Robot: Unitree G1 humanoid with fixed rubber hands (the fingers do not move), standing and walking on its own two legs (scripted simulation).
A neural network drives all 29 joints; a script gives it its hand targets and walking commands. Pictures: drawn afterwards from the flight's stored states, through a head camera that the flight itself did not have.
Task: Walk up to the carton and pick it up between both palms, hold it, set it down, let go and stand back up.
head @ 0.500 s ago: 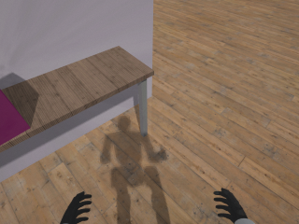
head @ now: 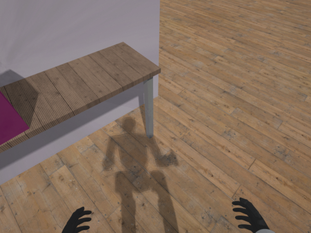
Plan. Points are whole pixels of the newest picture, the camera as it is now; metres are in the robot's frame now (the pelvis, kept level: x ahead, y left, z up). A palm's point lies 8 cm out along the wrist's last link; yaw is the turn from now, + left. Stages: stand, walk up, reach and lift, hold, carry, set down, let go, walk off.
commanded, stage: stand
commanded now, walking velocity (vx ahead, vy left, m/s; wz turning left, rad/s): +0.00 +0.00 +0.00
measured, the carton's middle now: out of the picture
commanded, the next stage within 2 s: walk up in 1.86 s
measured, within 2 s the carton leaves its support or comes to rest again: neither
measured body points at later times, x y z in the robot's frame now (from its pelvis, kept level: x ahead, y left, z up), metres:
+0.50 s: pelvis +0.00 +0.00 +0.00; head +0.00 +0.00 +0.45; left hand +0.14 +0.25 -0.11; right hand +0.15 -0.26 -0.08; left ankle +0.00 +0.12 -0.72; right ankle +0.00 -0.13 -0.72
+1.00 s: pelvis +0.00 +0.00 +0.00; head -0.01 +0.00 +0.45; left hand +0.13 +0.25 -0.11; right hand +0.15 -0.27 -0.08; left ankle +0.00 +0.12 -0.72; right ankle +0.00 -0.13 -0.72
